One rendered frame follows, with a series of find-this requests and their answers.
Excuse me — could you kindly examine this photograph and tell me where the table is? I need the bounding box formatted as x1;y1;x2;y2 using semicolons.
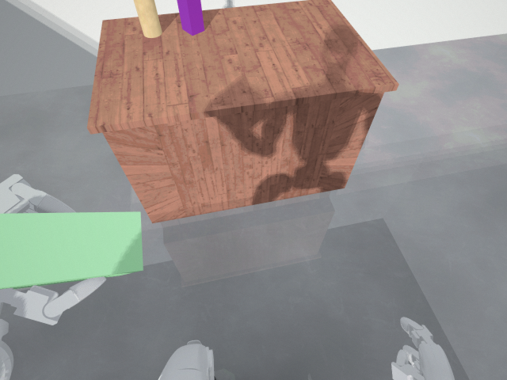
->
87;0;399;223

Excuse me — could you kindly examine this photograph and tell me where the right robot hand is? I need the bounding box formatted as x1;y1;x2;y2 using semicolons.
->
391;317;455;380

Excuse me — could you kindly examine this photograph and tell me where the left robot thigh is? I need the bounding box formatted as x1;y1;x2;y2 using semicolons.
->
158;344;215;380

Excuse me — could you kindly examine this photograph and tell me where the left robot hand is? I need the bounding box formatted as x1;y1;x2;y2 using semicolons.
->
0;174;106;325

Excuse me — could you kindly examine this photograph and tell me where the sponge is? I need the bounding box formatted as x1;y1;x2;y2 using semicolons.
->
0;211;143;289

